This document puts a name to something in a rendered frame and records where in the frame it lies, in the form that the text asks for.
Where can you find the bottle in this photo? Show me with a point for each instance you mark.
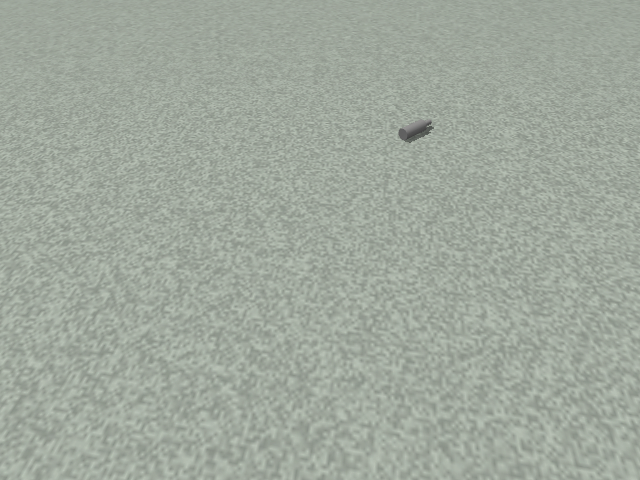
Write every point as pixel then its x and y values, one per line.
pixel 413 129

